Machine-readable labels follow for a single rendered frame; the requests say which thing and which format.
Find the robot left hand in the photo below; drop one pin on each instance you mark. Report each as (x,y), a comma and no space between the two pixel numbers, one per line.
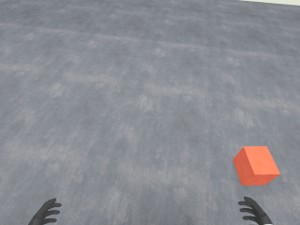
(39,217)

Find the robot right hand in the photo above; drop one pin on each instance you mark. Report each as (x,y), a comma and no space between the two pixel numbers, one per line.
(260,216)

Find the carton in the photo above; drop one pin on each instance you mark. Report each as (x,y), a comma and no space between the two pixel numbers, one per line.
(255,166)

